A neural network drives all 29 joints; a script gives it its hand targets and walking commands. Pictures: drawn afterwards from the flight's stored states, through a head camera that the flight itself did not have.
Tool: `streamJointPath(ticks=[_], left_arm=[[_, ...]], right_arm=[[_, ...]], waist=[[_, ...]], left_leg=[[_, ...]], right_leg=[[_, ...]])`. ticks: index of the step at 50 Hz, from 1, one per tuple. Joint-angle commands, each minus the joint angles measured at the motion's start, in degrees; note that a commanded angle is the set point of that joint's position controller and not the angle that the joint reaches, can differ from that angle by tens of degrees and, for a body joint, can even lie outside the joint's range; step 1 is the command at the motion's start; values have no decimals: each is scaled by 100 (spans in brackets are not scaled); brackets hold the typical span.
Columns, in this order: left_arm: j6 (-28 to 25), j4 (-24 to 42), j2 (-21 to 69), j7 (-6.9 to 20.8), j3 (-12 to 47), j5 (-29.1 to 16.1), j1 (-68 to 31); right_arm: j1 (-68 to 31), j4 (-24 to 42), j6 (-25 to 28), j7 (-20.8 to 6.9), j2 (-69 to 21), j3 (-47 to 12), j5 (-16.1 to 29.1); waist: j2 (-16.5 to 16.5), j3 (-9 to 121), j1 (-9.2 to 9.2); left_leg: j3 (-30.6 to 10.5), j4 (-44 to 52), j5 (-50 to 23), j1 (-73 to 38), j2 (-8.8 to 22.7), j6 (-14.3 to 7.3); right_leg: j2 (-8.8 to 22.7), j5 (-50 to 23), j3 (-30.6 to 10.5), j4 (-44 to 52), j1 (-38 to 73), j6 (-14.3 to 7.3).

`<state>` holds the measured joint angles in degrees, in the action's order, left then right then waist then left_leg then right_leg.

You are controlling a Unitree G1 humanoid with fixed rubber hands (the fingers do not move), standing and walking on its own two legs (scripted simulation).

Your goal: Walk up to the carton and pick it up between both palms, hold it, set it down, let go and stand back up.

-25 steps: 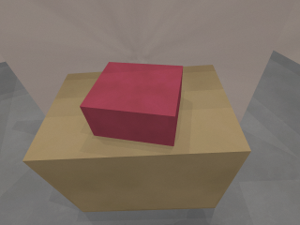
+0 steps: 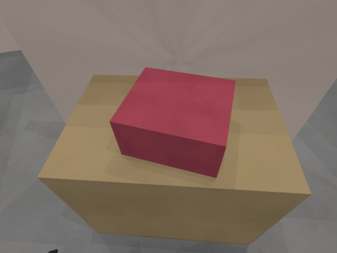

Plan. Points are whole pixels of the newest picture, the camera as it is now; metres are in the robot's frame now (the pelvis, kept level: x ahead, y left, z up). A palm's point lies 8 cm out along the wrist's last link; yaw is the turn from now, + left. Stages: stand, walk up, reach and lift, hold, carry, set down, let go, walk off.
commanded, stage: walk up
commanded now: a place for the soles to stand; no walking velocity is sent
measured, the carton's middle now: (177, 117) +0.54 +0.00 -0.02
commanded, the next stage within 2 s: reach and lift in 1.44 s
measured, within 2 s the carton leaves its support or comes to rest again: neither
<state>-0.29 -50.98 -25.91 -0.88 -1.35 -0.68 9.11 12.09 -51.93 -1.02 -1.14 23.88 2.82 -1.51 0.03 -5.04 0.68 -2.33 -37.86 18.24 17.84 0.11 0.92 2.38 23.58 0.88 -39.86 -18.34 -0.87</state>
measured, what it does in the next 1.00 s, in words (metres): stands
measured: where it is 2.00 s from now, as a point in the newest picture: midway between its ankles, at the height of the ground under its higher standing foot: outside the picture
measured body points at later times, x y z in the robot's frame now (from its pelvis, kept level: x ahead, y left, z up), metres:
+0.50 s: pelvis +0.00 +0.01 +0.02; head +0.01 +0.01 +0.47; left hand +0.10 +0.34 -0.09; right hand +0.12 -0.30 -0.10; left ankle +0.02 +0.13 -0.72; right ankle +0.02 -0.14 -0.72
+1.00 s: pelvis +0.01 +0.02 +0.02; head +0.02 +0.01 +0.47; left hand +0.13 +0.35 -0.09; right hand +0.06 -0.31 -0.11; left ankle +0.02 +0.13 -0.72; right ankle +0.02 -0.14 -0.72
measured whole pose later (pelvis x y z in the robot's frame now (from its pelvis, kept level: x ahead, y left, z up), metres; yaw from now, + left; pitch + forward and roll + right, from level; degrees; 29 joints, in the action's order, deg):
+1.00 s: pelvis +0.01 +0.02 +0.02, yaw -3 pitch -1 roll +0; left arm -1.8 -59.3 -24.9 -1.5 -0.4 0.4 7.9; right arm 8.8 -59.5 -2.3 -2.4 23.0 2.7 -1.4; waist -1.1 -2.5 1.3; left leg 0.4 -27.5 14.4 11.8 -0.3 -0.3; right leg 2.6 13.4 -2.6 -27.2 -12.6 2.8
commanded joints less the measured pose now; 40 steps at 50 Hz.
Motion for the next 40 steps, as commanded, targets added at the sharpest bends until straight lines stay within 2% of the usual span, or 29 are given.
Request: streamJointPath(ticks=[1, 2, 3, 4, 5, 7, 9, 13, 20, 32, 33, 36, 40], left_arm=[[-258, 55, -1073, -83, -253, 57, 408], [-277, 46, -1350, -89, -290, 110, 223], [-266, 65, -1424, -73, -289, 107, 22], [-257, 97, -1315, -59, -240, 100, -159], [-243, 97, -1198, -45, -188, 84, -300], [-227, -8, -984, -23, -128, 49, -276], [-234, -129, -888, -8, -99, 46, -148], [-273, -292, -940, 8, -74, 66, -175], [-296, -497, -972, 0, -45, 95, -284], [-274, -667, -909, 8, -68, 116, -445], [-287, -716, -1076, -61, -146, 118, -238], [-277, -687, -1149, -103, -189, 154, -263], [-257, -595, -1045, -102, -181, 156, -354]], right_arm=[[-370, 429, 69, 65, 1073, 234, 118], [-354, 424, 49, 63, 1059, 228, 129], [-231, 336, 15, 70, 1034, 235, 106], [-230, 276, 5, 66, 1025, 237, 76], [-331, 230, 14, 51, 1067, 248, 66], [-622, 208, 67, 19, 1136, 242, 81], [-801, 208, 109, 12, 1132, 202, 101], [-1041, 115, 89, 15, 1084, 166, 104], [-1187, -127, 56, -24, 980, 129, 145], [-1071, -529, 53, -41, 937, 94, 123], [-1029, -457, 4, -78, 1085, 176, 32], [-871, -473, -51, -105, 1000, 202, 21], [-743, -441, -41, -121, 1010, 228, 9]], waist=[[-742, 836, -241], [-268, 813, -99], [10, 748, 25], [55, 657, 94], [29, 541, 90], [-173, 491, -28], [-320, 664, -110], [-433, 684, -121], [-169, 686, -75], [27, 614, -51], [-132, 635, -87], [115, 500, -33], [188, 421, 2]], left_leg=[[-687, 401, -2222, -151, 674, -523], [-496, 303, -1527, -128, 448, -394], [-424, 280, -721, -333, 337, -367], [-455, 522, -520, -402, 382, -397], [-547, 832, -597, -420, 481, -465], [-822, 1226, -885, -252, 747, -659], [-884, 1386, -1077, -266, 907, -745], [-652, 1495, -814, -403, 748, -554], [-434, 1616, -693, -760, 647, -413], [-372, 1862, -324, -802, 587, -327], [-232, 1690, -116, -732, 465, -328], [-195, 1562, 199, -531, 350, -310], [-387, 1686, 60, -477, 436, -392]], right_leg=[[391, -1933, -633, 1146, 931, -255], [741, -2168, -1156, 1170, 793, -440], [931, -1977, -1321, 1186, 469, -656], [883, -1794, -1246, 1214, 267, -596], [681, -1637, -1014, 1150, 122, -432], [229, -1425, -569, 917, 249, -191], [80, -1391, -463, 884, 555, -104], [203, -1704, -593, 1213, 619, -117], [335, -1876, -749, 1690, 543, -113], [411, -1398, -851, 2068, 516, -117], [473, -1143, -904, 2040, 571, -177], [631, -637, -1136, 2148, 426, -300], [463, -736, -919, 1915, 361, -239]])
